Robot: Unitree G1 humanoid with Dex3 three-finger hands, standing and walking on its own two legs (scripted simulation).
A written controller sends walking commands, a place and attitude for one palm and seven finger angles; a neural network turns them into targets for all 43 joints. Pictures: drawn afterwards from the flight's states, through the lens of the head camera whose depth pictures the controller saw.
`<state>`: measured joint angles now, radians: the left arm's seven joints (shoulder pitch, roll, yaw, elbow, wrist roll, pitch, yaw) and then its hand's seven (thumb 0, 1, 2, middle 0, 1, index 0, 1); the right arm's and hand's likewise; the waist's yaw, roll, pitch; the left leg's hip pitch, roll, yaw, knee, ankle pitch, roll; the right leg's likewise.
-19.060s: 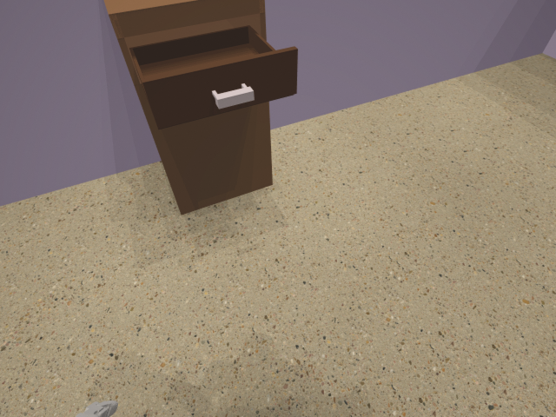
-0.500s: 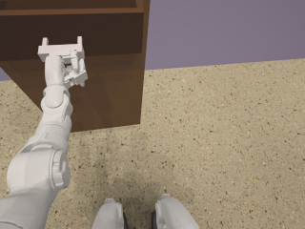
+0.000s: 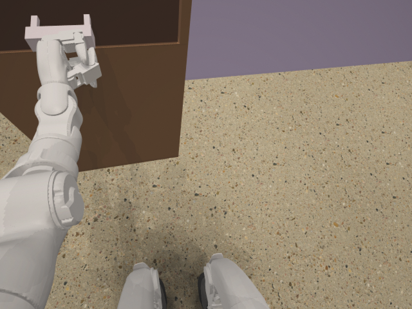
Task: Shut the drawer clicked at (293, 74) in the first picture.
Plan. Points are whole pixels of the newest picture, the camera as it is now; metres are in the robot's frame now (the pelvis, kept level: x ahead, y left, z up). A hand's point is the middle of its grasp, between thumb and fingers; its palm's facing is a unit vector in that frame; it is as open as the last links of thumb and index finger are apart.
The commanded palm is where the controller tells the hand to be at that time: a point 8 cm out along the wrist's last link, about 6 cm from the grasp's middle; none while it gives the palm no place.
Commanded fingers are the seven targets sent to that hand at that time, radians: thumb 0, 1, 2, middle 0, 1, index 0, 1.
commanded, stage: push the drawer shut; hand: left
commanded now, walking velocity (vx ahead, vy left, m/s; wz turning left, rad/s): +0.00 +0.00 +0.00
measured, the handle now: (61, 29) +0.63 +0.17 +0.08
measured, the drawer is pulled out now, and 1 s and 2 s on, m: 0.00 0.00 0.00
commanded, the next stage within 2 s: pull the fist back off the drawer in 0.44 s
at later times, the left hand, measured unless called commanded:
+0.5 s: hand (91, 63) +0.56 +0.13 +0.07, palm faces +0.06 -1.00 -0.05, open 3.6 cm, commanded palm +0.61 +0.16 +0.08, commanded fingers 0.00 0.90 0.90 -1.40 -1.60 -1.40 -1.60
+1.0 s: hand (91, 63) +0.56 +0.13 +0.07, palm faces +0.05 -1.00 -0.03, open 3.6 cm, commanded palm +0.55 +0.16 +0.08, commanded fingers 0.00 0.90 0.90 -1.40 -1.60 -1.40 -1.60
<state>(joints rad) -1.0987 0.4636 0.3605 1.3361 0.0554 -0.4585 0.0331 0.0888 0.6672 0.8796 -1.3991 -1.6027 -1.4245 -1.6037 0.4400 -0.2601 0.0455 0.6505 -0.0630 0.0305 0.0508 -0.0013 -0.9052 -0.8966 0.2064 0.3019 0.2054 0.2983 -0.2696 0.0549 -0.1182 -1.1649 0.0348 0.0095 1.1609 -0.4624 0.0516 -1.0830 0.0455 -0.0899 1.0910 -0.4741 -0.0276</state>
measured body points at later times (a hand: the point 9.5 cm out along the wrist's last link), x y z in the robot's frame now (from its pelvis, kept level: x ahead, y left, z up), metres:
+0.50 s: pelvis -0.02 +0.00 -0.01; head +0.14 +0.03 +0.41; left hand +0.55 +0.18 +0.07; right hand -0.07 -0.25 -0.10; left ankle +0.03 +0.09 -0.64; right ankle +0.02 -0.11 -0.64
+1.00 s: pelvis -0.02 +0.01 -0.01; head +0.15 +0.04 +0.41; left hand +0.55 +0.18 +0.07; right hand -0.07 -0.25 -0.10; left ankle +0.03 +0.09 -0.64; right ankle +0.02 -0.11 -0.64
